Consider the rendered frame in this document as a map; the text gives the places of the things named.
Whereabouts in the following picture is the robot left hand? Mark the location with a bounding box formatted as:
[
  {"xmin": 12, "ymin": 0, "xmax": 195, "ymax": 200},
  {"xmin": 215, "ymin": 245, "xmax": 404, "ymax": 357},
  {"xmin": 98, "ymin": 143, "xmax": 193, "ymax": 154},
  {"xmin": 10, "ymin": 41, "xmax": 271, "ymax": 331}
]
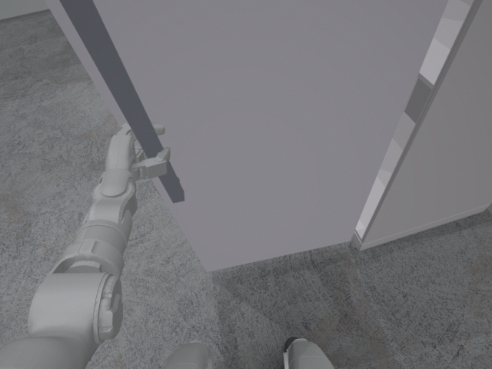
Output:
[{"xmin": 105, "ymin": 121, "xmax": 171, "ymax": 181}]

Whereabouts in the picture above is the robot left forearm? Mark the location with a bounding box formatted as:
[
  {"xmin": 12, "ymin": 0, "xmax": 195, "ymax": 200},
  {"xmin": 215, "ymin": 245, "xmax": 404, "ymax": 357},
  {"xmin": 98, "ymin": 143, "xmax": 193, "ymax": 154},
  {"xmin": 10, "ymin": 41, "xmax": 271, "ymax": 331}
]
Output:
[{"xmin": 28, "ymin": 169, "xmax": 138, "ymax": 335}]

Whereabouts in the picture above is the fridge door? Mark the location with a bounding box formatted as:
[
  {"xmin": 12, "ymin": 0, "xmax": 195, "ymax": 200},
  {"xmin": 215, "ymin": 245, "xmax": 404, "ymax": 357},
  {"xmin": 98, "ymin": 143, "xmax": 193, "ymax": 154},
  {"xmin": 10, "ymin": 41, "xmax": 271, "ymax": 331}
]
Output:
[{"xmin": 45, "ymin": 0, "xmax": 448, "ymax": 272}]

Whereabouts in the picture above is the left robot upper arm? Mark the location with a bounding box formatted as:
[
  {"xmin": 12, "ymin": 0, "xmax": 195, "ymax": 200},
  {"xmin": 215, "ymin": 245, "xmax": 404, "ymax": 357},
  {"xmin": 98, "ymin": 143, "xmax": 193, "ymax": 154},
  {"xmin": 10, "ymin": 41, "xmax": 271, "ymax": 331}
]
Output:
[{"xmin": 0, "ymin": 272, "xmax": 123, "ymax": 369}]

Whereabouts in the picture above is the handle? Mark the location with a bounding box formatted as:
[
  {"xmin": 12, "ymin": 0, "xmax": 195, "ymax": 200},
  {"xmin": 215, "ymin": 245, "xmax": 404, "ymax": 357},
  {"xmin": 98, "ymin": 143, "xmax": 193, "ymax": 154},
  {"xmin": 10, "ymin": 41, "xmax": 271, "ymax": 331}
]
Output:
[{"xmin": 59, "ymin": 0, "xmax": 185, "ymax": 203}]

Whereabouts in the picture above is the right robot thigh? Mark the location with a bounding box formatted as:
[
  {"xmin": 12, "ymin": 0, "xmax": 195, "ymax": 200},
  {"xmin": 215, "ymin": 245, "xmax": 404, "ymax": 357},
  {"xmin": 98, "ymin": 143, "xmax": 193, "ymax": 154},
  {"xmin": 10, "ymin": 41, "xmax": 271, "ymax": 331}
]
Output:
[{"xmin": 283, "ymin": 341, "xmax": 334, "ymax": 369}]

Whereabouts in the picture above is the robot thigh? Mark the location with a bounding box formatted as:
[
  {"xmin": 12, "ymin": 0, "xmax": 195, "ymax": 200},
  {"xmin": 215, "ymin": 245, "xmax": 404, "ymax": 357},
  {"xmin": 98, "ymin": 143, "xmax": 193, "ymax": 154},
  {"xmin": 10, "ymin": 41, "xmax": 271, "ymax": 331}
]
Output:
[
  {"xmin": 161, "ymin": 343, "xmax": 214, "ymax": 369},
  {"xmin": 283, "ymin": 341, "xmax": 334, "ymax": 369}
]

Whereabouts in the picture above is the left robot thigh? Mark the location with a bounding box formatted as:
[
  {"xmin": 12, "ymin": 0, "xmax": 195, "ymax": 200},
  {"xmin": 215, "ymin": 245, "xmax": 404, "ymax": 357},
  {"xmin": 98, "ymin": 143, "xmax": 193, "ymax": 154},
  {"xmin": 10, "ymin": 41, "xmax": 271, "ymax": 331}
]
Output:
[{"xmin": 161, "ymin": 343, "xmax": 214, "ymax": 369}]

